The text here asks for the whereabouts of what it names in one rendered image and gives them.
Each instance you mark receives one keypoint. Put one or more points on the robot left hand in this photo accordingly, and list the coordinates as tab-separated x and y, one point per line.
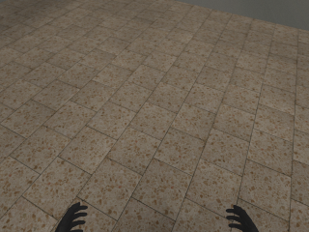
67	222

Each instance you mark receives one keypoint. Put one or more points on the robot right hand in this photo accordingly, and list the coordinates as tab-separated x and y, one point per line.
247	225

